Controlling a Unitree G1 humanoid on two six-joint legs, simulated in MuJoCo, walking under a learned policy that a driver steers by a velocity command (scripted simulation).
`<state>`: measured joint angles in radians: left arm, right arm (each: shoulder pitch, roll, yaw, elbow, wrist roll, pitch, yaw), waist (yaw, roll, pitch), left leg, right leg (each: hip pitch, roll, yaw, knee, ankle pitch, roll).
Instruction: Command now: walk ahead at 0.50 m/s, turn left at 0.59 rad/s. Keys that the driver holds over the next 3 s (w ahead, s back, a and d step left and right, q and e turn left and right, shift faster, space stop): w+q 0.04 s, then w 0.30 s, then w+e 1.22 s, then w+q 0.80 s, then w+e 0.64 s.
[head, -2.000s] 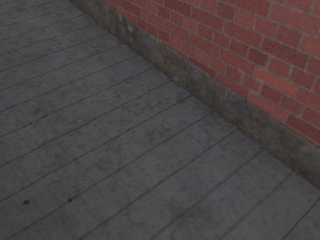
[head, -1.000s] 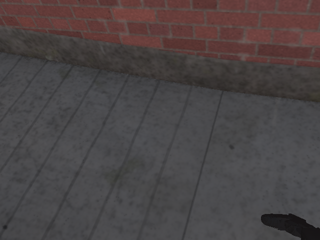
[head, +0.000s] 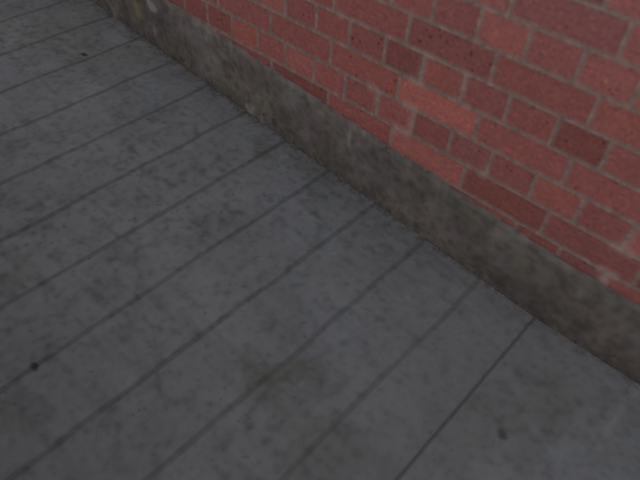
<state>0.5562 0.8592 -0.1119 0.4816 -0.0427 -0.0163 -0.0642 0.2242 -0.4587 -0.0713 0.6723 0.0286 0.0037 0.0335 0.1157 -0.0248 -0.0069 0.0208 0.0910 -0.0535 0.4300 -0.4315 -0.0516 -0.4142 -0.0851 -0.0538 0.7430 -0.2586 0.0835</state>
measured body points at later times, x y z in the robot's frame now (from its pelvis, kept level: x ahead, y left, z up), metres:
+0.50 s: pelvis +0.06 +0.09 +0.01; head +0.06 +0.11 +0.46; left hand -0.05 +0.37 -0.09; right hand +0.20 -0.15 -0.10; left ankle +0.09 +0.13 -0.73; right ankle +0.14 -0.14 -0.61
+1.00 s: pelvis +0.06 +0.08 +0.02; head +0.02 +0.09 +0.47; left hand -0.06 +0.37 -0.09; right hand +0.24 -0.16 -0.06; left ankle +0.08 +0.15 -0.73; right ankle +0.11 -0.08 -0.60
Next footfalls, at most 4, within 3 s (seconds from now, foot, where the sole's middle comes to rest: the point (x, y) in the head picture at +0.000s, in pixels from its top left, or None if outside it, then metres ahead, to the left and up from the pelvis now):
0.04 right None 0.06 -0.13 -0.77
0.30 left None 0.12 0.16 -0.77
1.42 right None -0.02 -0.03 -0.77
2.22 left None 0.09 0.36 -0.76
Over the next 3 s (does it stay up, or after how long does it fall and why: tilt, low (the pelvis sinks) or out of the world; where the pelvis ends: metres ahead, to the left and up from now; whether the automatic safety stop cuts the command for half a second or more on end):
stays up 0.04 0.16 -0.03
